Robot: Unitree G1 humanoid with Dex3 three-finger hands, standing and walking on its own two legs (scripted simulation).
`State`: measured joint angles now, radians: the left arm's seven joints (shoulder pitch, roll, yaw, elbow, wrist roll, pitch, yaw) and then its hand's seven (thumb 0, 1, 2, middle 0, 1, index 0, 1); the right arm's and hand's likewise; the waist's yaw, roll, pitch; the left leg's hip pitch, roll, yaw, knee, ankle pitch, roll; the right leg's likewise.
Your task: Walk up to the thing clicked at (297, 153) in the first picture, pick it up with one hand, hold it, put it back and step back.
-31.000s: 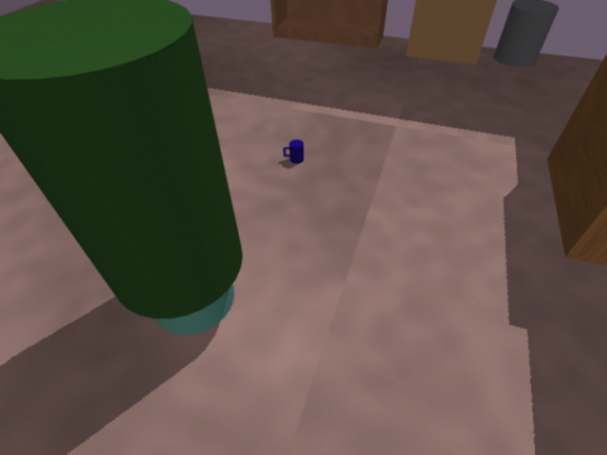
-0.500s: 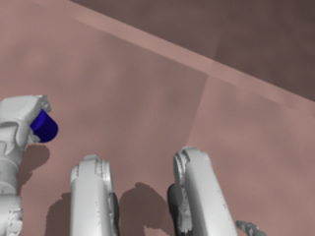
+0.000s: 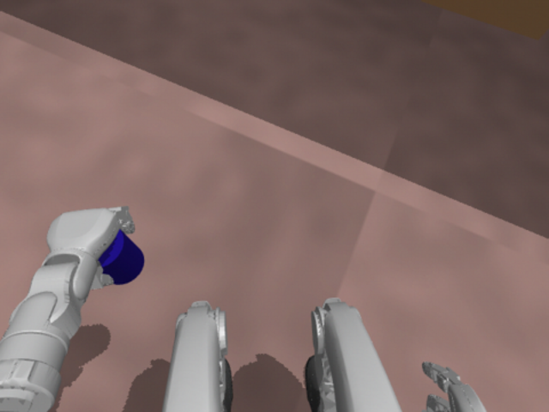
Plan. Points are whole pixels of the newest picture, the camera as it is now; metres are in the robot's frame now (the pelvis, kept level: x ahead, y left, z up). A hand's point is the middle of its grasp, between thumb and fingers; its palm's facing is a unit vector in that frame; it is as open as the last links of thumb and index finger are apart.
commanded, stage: lift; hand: left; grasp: from above
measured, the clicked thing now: (101, 254) +0.39 +0.29 -0.14
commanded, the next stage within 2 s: hold in 0.86 s
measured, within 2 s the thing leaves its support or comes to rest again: neither
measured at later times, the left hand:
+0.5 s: hand (57, 225) +0.35 +0.25 +0.08, palm faces -0.46 -0.10 -0.88, open 10.1 cm
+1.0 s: hand (44, 173) +0.37 +0.23 +0.15, palm faces -0.45 -0.10 -0.89, open 10.1 cm
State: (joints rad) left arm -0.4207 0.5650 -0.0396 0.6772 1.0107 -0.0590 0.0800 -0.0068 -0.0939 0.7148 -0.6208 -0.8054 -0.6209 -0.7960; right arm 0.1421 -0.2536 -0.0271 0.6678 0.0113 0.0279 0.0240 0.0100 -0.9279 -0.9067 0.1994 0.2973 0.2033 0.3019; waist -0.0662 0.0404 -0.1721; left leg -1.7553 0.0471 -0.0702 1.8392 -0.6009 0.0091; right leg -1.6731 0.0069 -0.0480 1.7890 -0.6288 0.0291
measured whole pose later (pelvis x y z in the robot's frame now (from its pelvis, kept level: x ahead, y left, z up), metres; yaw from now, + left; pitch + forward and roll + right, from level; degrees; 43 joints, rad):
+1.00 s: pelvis +0.07 +0.00 +0.23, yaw +2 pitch +9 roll -1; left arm -0.30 0.36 -0.18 0.81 0.99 0.04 0.14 -0.01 -0.08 0.72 -0.61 -0.81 -0.61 -0.80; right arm 0.26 -0.25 -0.04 0.74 0.03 -0.01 -0.04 0.01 -0.91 -0.90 0.20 0.30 0.20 0.30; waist -0.05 0.04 -0.07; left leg -0.61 0.04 0.03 0.80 -0.36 0.00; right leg -0.57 0.00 0.01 0.78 -0.37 0.02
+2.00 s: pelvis +0.08 +0.00 +0.26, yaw +1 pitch +3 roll +0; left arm -0.24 0.38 -0.20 0.65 1.00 0.02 0.00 -0.01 -0.08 0.72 -0.61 -0.79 -0.61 -0.78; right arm 0.22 -0.26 -0.04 0.69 0.06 0.06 -0.04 0.01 -0.91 -0.90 0.20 0.30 0.20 0.30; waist 0.00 0.05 -0.02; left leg -0.33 0.03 0.05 0.55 -0.26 0.00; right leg -0.32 -0.01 0.03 0.55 -0.28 0.02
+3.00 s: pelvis +0.08 +0.00 +0.26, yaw +1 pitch +1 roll +0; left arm -0.22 0.39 -0.21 0.61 0.99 0.00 -0.04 0.00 -0.09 0.73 -0.61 -0.80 -0.61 -0.79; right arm 0.20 -0.25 -0.03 0.68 0.07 0.08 -0.06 0.01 -0.92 -0.90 0.20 0.30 0.20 0.30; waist 0.01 0.06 0.00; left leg -0.26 0.02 0.05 0.47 -0.22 0.00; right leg -0.25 -0.01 0.03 0.49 -0.24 0.02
